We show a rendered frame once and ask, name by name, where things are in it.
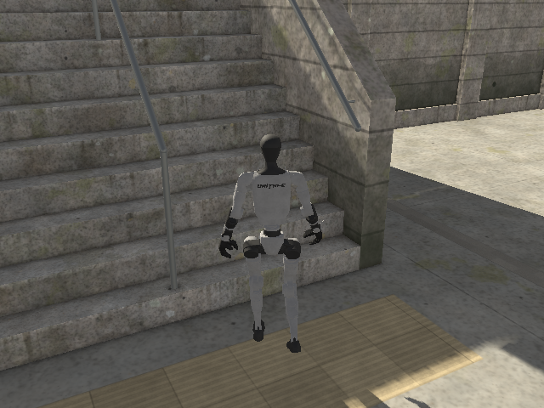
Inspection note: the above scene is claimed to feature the robot right hand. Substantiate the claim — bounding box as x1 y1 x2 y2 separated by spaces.
303 229 322 245

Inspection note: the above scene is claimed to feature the robot left hand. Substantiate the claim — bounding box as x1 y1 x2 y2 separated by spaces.
218 238 238 258

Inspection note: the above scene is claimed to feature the robot right thigh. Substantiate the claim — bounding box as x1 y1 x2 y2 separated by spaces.
282 238 301 298

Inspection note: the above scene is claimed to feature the robot left forearm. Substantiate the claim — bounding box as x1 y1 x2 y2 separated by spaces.
221 206 238 241

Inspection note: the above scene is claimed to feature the robot right upper arm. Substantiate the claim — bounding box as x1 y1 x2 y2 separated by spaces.
289 171 314 217

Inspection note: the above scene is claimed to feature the robot left upper arm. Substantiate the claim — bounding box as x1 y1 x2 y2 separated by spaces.
229 172 253 219

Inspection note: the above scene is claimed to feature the right robot shin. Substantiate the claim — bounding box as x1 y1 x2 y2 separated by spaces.
285 283 298 342

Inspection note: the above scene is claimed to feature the robot right forearm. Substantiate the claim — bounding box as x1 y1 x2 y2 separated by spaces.
305 203 321 233

